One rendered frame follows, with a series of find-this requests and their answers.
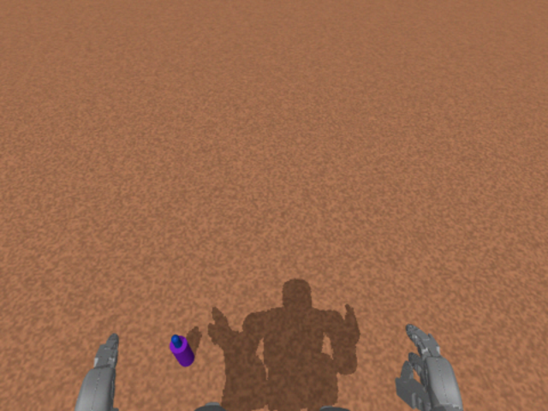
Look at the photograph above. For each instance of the bottle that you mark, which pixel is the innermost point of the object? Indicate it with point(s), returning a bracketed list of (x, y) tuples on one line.
[(181, 350)]

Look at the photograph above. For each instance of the right robot hand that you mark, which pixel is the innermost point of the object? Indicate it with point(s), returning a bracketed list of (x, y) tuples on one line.
[(438, 381)]

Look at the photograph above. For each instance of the left robot hand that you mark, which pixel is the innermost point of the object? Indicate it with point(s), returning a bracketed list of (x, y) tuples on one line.
[(98, 387)]

